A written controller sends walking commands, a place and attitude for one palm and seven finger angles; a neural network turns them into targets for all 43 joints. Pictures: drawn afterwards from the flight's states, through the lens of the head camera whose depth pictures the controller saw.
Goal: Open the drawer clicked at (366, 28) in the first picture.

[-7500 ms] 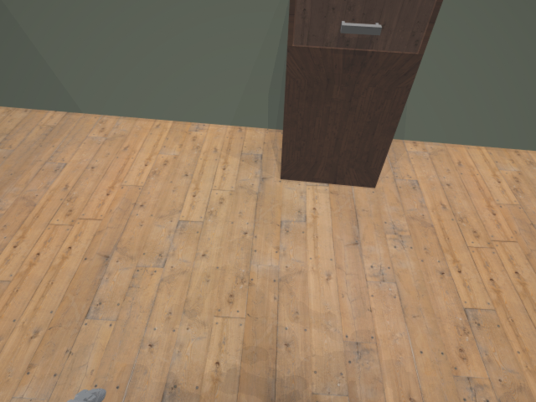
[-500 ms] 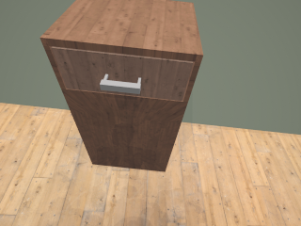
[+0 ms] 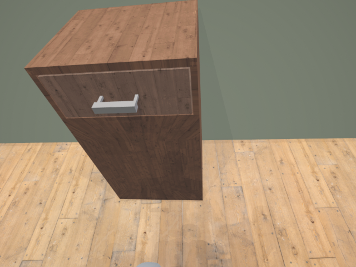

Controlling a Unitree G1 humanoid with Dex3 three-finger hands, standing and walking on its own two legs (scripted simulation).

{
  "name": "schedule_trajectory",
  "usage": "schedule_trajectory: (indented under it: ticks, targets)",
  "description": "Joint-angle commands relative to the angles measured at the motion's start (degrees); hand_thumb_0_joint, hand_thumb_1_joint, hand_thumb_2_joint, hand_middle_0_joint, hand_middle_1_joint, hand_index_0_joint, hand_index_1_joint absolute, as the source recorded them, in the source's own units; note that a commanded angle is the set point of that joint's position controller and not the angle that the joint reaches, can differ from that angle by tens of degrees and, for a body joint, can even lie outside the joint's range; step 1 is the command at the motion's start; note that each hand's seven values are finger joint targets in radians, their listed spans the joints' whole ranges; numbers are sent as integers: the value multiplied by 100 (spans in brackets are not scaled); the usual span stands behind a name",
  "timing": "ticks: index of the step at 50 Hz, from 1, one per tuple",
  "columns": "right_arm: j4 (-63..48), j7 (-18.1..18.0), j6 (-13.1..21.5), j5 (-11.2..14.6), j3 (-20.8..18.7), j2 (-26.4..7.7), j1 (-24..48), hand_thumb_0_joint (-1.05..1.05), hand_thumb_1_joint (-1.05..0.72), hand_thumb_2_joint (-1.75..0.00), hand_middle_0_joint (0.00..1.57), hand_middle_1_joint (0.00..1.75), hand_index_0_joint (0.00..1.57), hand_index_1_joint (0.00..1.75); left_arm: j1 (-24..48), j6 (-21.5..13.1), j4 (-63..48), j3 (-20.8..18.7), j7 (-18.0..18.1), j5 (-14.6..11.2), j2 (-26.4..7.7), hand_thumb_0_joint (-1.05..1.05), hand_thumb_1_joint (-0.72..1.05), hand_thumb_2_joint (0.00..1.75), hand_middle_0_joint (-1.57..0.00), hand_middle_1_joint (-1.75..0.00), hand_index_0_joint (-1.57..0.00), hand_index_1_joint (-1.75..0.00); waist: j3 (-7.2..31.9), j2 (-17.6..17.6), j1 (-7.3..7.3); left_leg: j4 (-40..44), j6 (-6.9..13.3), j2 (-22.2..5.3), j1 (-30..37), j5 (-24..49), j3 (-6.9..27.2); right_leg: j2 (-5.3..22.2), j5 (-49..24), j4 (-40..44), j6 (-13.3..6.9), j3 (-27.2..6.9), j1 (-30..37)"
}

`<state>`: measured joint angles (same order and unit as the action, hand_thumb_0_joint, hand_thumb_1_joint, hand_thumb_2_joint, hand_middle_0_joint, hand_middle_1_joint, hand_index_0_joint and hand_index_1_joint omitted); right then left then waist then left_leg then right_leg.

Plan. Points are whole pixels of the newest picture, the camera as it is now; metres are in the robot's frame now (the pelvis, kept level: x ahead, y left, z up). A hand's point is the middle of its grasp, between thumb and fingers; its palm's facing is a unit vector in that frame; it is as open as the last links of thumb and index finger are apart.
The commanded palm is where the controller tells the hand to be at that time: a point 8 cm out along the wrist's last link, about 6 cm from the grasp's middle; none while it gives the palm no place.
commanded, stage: come to a stop and stand still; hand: left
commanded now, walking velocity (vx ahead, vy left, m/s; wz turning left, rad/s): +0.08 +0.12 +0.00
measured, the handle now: (116, 102) +0.57 +0.24 +0.04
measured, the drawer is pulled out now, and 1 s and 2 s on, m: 0.00 0.00 0.00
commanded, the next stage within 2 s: look again from close up in 0.52 s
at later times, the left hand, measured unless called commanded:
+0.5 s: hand out of the picture -0.05 +0.23 -0.18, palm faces +0.09 -0.98 -0.18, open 7.4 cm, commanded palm none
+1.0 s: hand out of the picture +0.05 +0.20 -0.18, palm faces +0.06 -0.96 -0.26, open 7.3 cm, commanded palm none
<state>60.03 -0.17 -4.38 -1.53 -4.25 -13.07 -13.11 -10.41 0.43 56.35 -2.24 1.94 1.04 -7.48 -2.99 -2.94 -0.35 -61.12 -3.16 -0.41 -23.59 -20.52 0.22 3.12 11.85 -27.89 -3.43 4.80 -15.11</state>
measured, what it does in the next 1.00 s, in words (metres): steps on the spot: left foot, then right foot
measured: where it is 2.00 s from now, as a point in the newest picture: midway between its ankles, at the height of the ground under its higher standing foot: outside the picture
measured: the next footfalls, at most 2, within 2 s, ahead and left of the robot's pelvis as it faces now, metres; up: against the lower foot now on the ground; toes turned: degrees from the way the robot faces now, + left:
left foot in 0.34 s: -0.04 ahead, +0.16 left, +0.00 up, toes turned +2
right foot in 0.66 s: +0.06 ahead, -0.06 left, +0.00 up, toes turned -3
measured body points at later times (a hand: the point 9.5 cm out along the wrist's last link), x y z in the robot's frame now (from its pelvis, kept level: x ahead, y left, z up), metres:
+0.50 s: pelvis -0.03 +0.04 +0.00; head -0.03 +0.06 +0.45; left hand -0.05 +0.28 -0.16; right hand -0.05 -0.18 -0.15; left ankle -0.08 +0.16 -0.74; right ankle -0.01 -0.08 -0.70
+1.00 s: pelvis +0.01 +0.02 -0.02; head +0.03 -0.01 +0.43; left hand +0.05 +0.25 -0.16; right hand +0.02 -0.19 -0.19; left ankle -0.08 +0.16 -0.74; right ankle +0.00 -0.08 -0.74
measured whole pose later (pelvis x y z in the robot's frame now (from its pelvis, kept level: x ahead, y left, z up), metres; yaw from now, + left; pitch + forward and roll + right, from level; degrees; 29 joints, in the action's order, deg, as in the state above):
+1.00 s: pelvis +0.01 +0.02 -0.02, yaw +1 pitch -1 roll +0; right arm 62.1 -2.7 0.6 -1.2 -0.2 -9.2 -16.6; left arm -12.5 -1.7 62.8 -1.0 2.7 0.4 -7.5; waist -1.8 -4.0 0.5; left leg -29.6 -2.0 -2.0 -5.2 -23.7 -0.7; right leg 0.5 20.1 -34.9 -1.5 3.1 -14.2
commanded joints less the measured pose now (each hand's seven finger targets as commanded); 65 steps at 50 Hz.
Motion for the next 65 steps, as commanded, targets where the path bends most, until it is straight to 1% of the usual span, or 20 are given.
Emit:
schedule_trajectory:
  ticks: [1, 10, 14, 15, 17, 18, 20, 22, 27, 30, 31, 32, 33, 35, 38, 39, 43, 54, 62, 65]
  targets:
    - [-337, 53, 74, -2, -61, -312, -128, 0, -90, -90, 20, 30, 20, 30, -438, -83, -219, -295, 47, 27, -1277, 0, 90, 90, -20, -30, -20, -30, 209, 1198, -188, 204, -49, -204, -457, 198, 207, 1514, 389, 1530, -353, -1596, 570]
    - [-340, 62, 206, 50, 71, -174, -270, 0, -90, -90, 20, 30, 20, 30, -570, -57, -16, -310, -46, 101, -1436, 0, 90, 90, -20, -30, -20, -30, 250, 1452, -207, 2137, 140, -74, 594, -409, -310, 1332, 1642, 2106, -382, -1642, 254]
    - [98, -23, 349, 63, 176, 28, -1377, 0, -90, -90, 20, 30, 20, 30, -306, 14, 174, -263, -36, 32, -1287, 0, 90, 90, -20, -30, -20, -30, 432, 1214, 240, 4024, 330, 118, 2210, 375, -575, 824, 1788, 1892, 45, -1123, -465]
    - [166, -61, 390, 60, 192, -40, -1549, 0, -90, -90, 20, 30, 20, 30, -304, 30, 214, -201, -51, -2, -1103, 0, 90, 90, -20, -30, -20, -30, 341, 890, 297, 4464, 364, -106, 2489, 286, -294, 568, 1891, 1373, 188, -906, -847]
    - [-41, -146, 432, -30, 115, -740, -1189, 0, -90, -90, 20, 30, 20, 30, -531, 57, 127, -51, -109, -59, -474, 0, 90, 90, -20, -30, -20, -30, -368, -1142, 147, 5846, 947, -1888, 1299, -2309, 2044, -214, 1325, -690, 409, 37, -1579]
    - [-190, -186, 416, -33, 104, -892, -767, 0, -90, -90, 20, 30, 20, 30, -445, 51, 88, -90, -164, 7, -530, 0, 90, 90, -20, -30, -20, -30, -523, -926, 77, 6021, 1173, -2048, 407, -2514, 2340, -188, 1191, -1503, 392, -188, -1316]
    - [-148, -201, 498, 7, 228, -490, -325, 0, -90, -90, 20, 30, 20, 30, -583, 78, 304, -132, -209, 81, -669, 0, 90, 90, -20, -30, -20, -30, -683, -1095, -136, 5926, 954, -1523, 272, -1754, 1603, -122, 840, -2229, 389, -434, -1232]
    - [-54, -224, 572, 31, 261, -353, -444, 0, -90, -90, 20, 30, 20, 30, -744, 15, 446, -103, -245, 68, -599, 0, 90, 90, -20, -30, -20, -30, -570, -622, -114, 5582, 937, -1201, 970, -494, 985, -123, 572, -2509, 462, -370, -1478]
    - [281, -288, 622, 6, 249, -208, -1080, 0, -90, -90, 20, 30, 20, 30, -260, -52, 325, 15, -193, -13, -371, 0, 90, 90, -20, -30, -20, -30, -273, -552, 202, 4827, 1191, -1369, 1808, 2291, 801, -13, 1048, -1280, 527, -243, -1097]
    - [403, -296, 602, 44, 221, -209, -1074, 0, -90, -90, 20, 30, 20, 30, -623, -113, 505, 20, -153, -60, -349, 0, 90, 90, -20, -30, -20, -30, 15, -495, 38, 4118, 966, -1138, 1728, 3064, 564, -151, 269, 141, 480, -69, -34]
    - [126, -169, 708, 143, 245, -296, -259, 0, -90, -90, 20, 30, 20, 30, -1360, -244, 1011, 73, 149, -16, -589, 0, 90, 90, -20, -30, -20, -30, -74, -359, -395, 2856, 478, -998, 749, 2486, -46, 376, -938, 325, 189, -803, 411]
    - [-148, -128, 650, 57, 340, 315, -435, 0, -90, -90, 20, 30, 20, 30, -1501, -311, 868, 49, 102, -18, -860, 0, 90, 90, -20, -30, -20, -30, -152, 575, -203, 2754, 352, -251, 367, 84, -125, 730, -724, 807, 6, -1485, 343]
    - [-125, -113, 622, 64, 368, 462, -897, 0, -90, -90, 20, 30, 20, 30, -1172, -325, 757, 107, 76, 20, -917, 0, 90, 90, -20, -30, -20, -30, 118, 847, 86, 2688, 319, -139, 641, -440, -208, 1029, 331, 966, -257, -1565, 103]
    - [88, -95, 606, 62, 385, 491, -1434, 0, -90, -90, 20, 30, 20, 30, -889, -381, 664, 36, 96, 2, -877, 0, 90, 90, -20, -30, -20, -30, 1013, 1271, 332, 2934, 365, -184, 1109, 144, -183, 683, -1228, 261, -335, -1140, 733]
    - [181, -178, 672, 73, 368, 225, -1320, 0, -90, -90, 20, 30, 20, 30, -849, -361, 677, 86, 97, -72, -608, 0, 90, 90, -20, -30, -20, -30, 646, -156, 167, 3188, 387, -519, 1240, 2514, 36, 352, -2741, -482, -51, -679, 849]
    - [158, -207, 654, 82, 361, 208, -1313, 0, -90, -90, 20, 30, 20, 30, -880, -352, 694, 65, 104, -80, -625, 0, 90, 90, -20, -30, -20, -30, 584, -225, 158, 3159, 381, -569, 1266, 2937, 26, 344, -2857, -554, -52, -634, 875]
    - [86, -248, 589, 84, 335, 158, -1172, 0, -90, -90, 20, 30, 20, 30, -888, -314, 702, 33, 102, -71, -677, 0, 90, 90, -20, -30, -20, -30, 313, 439, 118, 3168, 343, -477, 1221, 2372, -51, 406, -3308, -461, -27, -652, 865]
    - [133, -227, 532, 50, 351, 53, -876, 0, -90, -90, 20, 30, 20, 30, -606, -191, 430, -2, 43, -42, -742, 0, 90, 90, -20, -30, -20, -30, -31, 389, 108, 3687, 393, -457, 1347, 1423, -1, 302, -1483, -40, -13, -738, 538]
    - [195, -225, 541, 54, 382, 25, -877, 0, -90, -90, 20, 30, 20, 30, -654, -190, 429, -1, 9, -44, -776, 0, 90, 90, -20, -30, -20, -30, -76, 331, 91, 3758, 398, -455, 1339, 1212, -2, 304, -1278, 123, -31, -831, 517]
    - [240, -190, 512, 27, 382, 62, -1002, 0, -90, -90, 20, 30, 20, 30, -793, -168, 433, -48, -20, -3, -862, 0, 90, 90, -20, -30, -20, -30, -178, 457, 33, 3509, 438, -273, 1081, 76, -163, 380, 308, 358, -163, -1098, 449]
